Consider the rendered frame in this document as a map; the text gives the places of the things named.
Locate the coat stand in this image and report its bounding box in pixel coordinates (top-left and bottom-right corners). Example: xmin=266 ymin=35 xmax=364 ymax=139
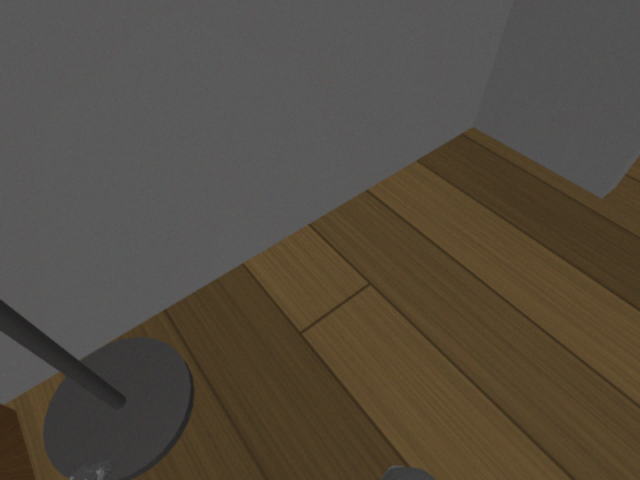
xmin=0 ymin=299 xmax=194 ymax=480

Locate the left robot hand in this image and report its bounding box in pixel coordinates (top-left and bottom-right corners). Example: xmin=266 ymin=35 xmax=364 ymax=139
xmin=70 ymin=460 xmax=114 ymax=480

